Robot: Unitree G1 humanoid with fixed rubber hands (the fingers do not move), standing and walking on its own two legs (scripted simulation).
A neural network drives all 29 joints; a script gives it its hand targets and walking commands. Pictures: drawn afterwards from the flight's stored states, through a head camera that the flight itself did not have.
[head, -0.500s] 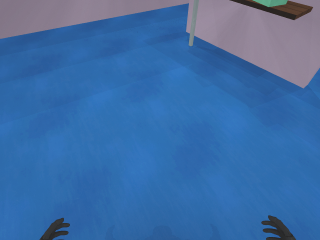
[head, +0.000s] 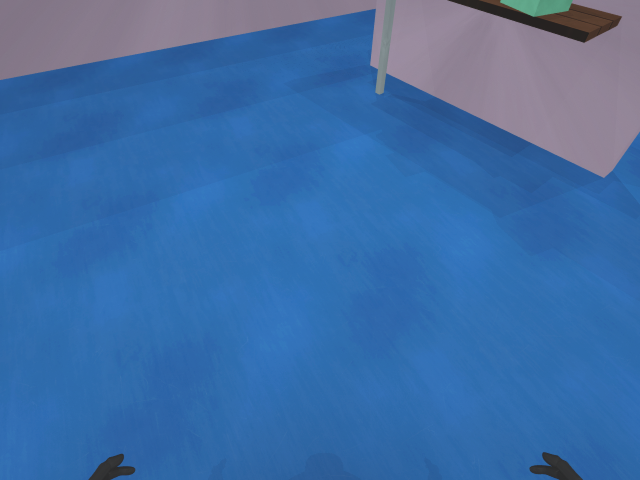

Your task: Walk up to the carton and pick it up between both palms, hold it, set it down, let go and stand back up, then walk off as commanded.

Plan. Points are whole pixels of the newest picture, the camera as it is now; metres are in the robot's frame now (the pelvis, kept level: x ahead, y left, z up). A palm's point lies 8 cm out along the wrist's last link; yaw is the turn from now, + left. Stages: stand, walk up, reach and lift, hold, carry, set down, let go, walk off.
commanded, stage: walk up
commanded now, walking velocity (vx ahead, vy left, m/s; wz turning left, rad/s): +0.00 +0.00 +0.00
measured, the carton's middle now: out of the picture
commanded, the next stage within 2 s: none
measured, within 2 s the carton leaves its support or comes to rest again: neither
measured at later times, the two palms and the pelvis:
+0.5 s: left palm (208, 363) +0.29 +0.18 -0.06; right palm out of the picture +0.18 -0.49 -0.09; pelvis +0.11 -0.12 -0.04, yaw -18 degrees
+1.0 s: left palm (289, 195) +0.69 +0.08 -0.09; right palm out of the picture +0.36 -0.50 -0.05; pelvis +0.41 -0.15 -0.03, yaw -30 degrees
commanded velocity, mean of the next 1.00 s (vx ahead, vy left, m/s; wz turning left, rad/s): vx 0.00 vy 0.00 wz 0.00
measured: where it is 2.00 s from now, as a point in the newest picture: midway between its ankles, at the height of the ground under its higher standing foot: (411, 286)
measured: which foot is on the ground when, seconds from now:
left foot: down 0.00-0.40, up 0.42-0.90, down 0.92-1.00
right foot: down 0.00-0.08, up 0.10-0.40, down 0.42-0.94, up 0.96-1.00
